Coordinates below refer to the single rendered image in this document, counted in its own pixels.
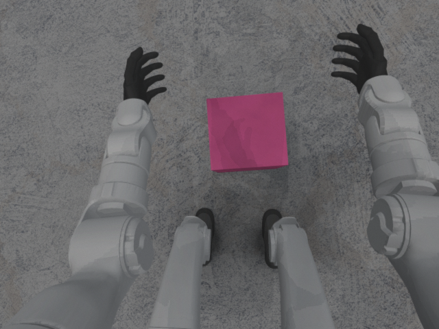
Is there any robot shin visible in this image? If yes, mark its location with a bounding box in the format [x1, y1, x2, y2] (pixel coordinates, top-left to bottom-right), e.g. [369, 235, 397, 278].
[174, 216, 206, 237]
[273, 217, 308, 241]

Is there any robot right forearm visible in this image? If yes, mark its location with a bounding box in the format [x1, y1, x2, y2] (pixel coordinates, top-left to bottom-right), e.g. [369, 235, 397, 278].
[357, 75, 439, 199]

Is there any left robot hand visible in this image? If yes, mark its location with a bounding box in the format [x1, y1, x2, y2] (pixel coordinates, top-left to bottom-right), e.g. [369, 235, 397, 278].
[123, 47, 167, 105]

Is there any robot left upper arm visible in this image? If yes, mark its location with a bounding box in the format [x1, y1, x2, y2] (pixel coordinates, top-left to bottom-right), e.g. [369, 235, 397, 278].
[1, 215, 154, 329]

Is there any right robot hand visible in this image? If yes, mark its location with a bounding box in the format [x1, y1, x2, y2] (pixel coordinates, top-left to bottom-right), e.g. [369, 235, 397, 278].
[331, 24, 388, 94]

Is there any right robot shin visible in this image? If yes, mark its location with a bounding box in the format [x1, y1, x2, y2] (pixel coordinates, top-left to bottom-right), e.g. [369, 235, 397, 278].
[273, 217, 308, 241]

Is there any robot right upper arm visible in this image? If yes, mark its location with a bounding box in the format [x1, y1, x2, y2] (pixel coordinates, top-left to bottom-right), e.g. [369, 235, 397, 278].
[366, 193, 439, 329]

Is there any robot left forearm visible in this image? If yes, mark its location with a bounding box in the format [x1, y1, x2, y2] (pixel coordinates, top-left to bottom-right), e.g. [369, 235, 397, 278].
[69, 98, 157, 268]

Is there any carton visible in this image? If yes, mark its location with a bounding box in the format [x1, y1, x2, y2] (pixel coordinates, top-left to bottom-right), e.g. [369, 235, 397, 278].
[206, 92, 288, 173]

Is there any left robot shin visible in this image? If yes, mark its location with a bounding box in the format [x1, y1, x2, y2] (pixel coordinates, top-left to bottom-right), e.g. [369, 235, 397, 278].
[174, 216, 206, 237]

